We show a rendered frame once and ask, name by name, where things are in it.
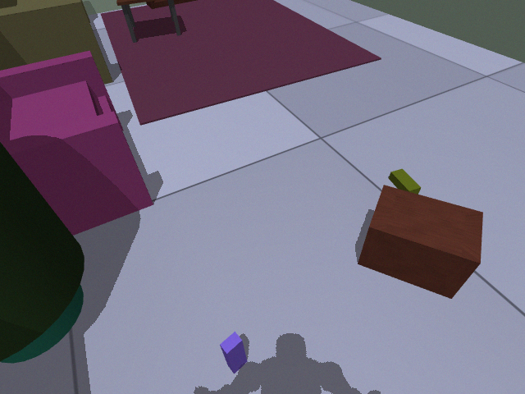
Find armchair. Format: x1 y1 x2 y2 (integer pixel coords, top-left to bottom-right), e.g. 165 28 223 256
0 51 153 235

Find coffee table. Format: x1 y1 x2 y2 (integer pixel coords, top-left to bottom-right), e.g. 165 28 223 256
116 0 181 43

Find potted plant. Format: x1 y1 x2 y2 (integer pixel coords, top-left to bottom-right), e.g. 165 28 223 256
0 142 84 364

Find sofa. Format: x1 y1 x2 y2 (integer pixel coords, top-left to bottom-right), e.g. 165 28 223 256
0 0 113 84

